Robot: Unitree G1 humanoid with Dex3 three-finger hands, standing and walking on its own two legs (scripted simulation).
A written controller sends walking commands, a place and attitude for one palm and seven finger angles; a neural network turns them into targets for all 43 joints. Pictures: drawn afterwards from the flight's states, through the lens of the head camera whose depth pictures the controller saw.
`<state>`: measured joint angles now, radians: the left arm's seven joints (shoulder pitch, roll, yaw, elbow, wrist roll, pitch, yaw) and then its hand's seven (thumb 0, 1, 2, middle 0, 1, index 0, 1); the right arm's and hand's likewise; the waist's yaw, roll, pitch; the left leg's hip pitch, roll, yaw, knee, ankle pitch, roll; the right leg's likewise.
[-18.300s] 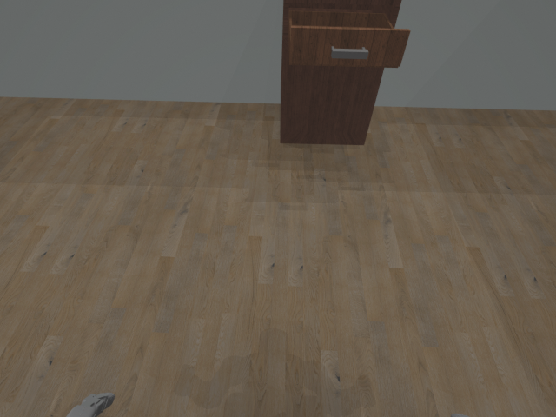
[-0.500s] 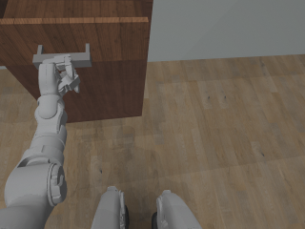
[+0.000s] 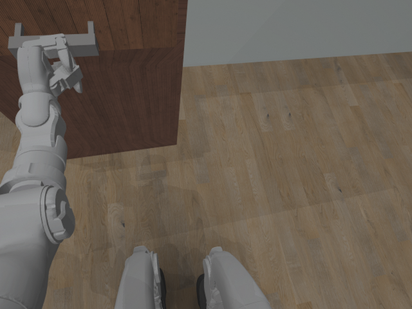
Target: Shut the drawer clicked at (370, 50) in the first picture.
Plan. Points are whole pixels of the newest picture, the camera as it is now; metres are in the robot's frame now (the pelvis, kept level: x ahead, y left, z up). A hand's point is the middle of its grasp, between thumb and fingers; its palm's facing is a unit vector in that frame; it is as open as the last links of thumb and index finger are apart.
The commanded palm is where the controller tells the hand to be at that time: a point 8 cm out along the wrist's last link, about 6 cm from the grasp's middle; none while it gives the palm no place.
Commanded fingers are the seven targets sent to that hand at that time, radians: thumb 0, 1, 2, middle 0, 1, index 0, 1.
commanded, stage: push the drawer shut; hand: left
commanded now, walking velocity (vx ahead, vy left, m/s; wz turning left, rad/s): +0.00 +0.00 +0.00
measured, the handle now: (56, 37) +0.62 +0.23 +0.05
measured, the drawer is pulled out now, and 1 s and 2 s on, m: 0.03 0.00 0.00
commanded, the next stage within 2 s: pull the fist back off the drawer in 0.56 s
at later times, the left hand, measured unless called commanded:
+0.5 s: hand (67, 56) +0.57 +0.20 +0.05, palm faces +0.12 -0.99 -0.03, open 2.8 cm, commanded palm +0.60 +0.20 +0.05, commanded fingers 0.00 0.90 0.90 -1.40 -1.60 -1.40 -1.60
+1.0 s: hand (68, 55) +0.57 +0.20 +0.06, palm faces +0.12 -0.99 -0.05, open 3.1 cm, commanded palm +0.57 +0.19 +0.05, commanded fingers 0.00 0.90 0.90 -1.40 -1.60 -1.40 -1.60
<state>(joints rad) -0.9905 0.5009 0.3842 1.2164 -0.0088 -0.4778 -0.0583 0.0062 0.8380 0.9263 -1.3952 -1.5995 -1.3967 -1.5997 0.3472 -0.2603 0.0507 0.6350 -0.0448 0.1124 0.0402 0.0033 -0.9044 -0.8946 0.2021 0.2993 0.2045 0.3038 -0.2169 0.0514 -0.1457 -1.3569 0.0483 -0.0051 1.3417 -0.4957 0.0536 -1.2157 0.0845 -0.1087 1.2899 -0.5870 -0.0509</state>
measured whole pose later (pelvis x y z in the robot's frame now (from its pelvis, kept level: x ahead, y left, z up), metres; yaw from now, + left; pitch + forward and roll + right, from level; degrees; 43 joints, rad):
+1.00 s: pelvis -0.04 +0.01 -0.02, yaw -2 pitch +32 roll -9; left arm -1.29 0.70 0.35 1.32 0.07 -0.32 -0.05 0.03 0.68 0.94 -1.39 -1.60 -1.40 -1.60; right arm 0.41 -0.26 0.12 0.65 -0.07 0.02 0.03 0.00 -0.90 -0.89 0.20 0.30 0.21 0.30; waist -0.31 0.06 -0.11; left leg -1.55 0.05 -0.05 1.41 -0.44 0.07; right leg -1.38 0.09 -0.16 1.34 -0.53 -0.04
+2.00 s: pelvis +0.04 +0.01 +0.09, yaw +3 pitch +13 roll -3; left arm -0.20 0.30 0.17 0.42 -0.20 -0.26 -0.14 0.02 0.90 0.90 -1.39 -1.60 -1.40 -1.60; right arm 0.25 -0.28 0.01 0.52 0.06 0.07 0.01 0.01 -0.91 -0.89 0.20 0.30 0.20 0.30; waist -0.05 0.05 -0.15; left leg -0.73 0.01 0.02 0.94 -0.43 0.05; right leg -0.59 0.07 -0.06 0.86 -0.50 -0.03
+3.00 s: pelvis +0.05 -0.01 +0.14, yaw +3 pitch -4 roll -1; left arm 0.53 0.33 0.26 -0.47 -0.09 -0.08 0.10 0.02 0.89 0.90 -1.40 -1.60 -1.40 -1.60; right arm 0.20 -0.24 0.04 0.60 0.01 -0.06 -0.07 0.01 -0.90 -0.90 0.20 0.30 0.20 0.30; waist 0.06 0.06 0.01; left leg -0.15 -0.01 0.03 0.45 -0.23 0.03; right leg -0.02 0.06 -0.03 0.37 -0.28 -0.05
